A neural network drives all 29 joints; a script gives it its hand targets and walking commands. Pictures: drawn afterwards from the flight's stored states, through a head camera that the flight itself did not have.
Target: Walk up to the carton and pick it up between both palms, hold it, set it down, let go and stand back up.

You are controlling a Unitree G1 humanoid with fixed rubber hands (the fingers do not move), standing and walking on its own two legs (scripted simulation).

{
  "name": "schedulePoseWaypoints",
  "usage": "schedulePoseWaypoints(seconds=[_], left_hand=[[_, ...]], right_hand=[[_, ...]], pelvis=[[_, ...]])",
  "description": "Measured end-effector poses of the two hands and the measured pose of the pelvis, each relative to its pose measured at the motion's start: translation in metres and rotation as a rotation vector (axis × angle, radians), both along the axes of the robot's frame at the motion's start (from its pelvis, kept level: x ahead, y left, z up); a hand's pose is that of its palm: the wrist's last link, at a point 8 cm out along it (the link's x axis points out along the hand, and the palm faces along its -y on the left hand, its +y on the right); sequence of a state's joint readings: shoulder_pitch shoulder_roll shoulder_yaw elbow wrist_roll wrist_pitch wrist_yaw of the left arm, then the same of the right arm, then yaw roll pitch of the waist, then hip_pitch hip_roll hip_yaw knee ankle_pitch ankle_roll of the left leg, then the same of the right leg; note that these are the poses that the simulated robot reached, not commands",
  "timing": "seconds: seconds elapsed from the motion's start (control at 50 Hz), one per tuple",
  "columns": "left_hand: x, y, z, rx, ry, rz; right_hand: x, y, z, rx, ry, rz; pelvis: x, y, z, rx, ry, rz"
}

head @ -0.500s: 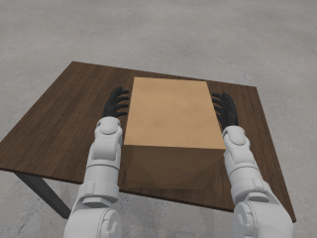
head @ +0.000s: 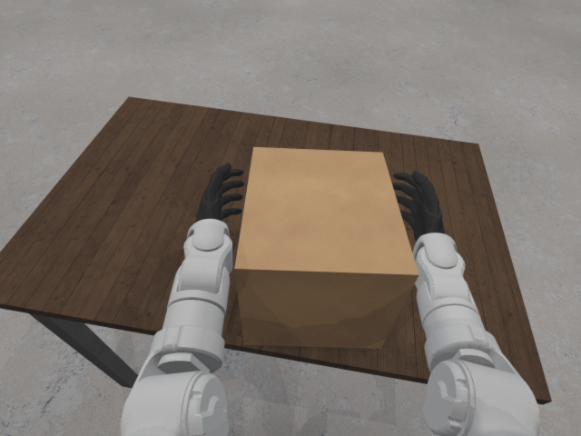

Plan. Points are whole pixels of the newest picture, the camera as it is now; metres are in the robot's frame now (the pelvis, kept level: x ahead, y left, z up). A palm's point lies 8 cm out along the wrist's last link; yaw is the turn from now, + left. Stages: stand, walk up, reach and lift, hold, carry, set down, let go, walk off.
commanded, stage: set down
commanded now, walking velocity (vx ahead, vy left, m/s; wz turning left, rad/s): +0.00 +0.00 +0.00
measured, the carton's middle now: (315, 245) +0.40 -0.02 +0.01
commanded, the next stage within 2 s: none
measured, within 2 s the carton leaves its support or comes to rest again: rests again in 0.46 s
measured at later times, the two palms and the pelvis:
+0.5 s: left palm (212, 219) +0.39 +0.13 +0.08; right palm (424, 227) +0.40 -0.17 +0.08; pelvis +0.00 +0.00 +0.00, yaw -1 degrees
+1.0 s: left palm (213, 224) +0.38 +0.13 +0.08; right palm (425, 232) +0.39 -0.17 +0.07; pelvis +0.00 +0.00 +0.00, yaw +0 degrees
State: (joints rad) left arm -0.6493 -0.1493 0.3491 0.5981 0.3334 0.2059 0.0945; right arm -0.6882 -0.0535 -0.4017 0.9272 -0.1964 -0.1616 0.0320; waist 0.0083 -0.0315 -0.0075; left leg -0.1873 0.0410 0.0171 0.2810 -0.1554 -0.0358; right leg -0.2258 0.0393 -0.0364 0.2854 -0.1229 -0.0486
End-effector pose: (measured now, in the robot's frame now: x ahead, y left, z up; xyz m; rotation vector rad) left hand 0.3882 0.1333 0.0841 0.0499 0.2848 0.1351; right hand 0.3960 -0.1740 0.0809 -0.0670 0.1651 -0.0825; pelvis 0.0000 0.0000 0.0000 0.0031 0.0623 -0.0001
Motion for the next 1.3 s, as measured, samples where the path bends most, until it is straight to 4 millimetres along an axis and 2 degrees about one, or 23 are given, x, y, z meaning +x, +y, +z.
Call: schedulePoseWaypoints(seconds=[0.22,1.0,1.3], left_hand=[[0.003,0.001,-0.003,-0.002,-0.017,0.007],[-0.004,0.000,-0.009,0.002,-0.040,0.004],[-0.006,0.000,-0.017,0.010,-0.021,0.003]], right_hand=[[0.005,0.002,-0.002,-0.004,-0.016,0.010],[-0.002,-0.001,-0.009,-0.021,-0.031,0.024],[-0.006,-0.001,-0.012,-0.020,-0.036,0.027]], pelvis=[[0.004,0.005,0.000,-0.002,0.003,-0.012],[-0.003,0.002,0.001,0.005,0.012,-0.006],[-0.003,0.004,0.001,0.007,0.011,-0.012]])
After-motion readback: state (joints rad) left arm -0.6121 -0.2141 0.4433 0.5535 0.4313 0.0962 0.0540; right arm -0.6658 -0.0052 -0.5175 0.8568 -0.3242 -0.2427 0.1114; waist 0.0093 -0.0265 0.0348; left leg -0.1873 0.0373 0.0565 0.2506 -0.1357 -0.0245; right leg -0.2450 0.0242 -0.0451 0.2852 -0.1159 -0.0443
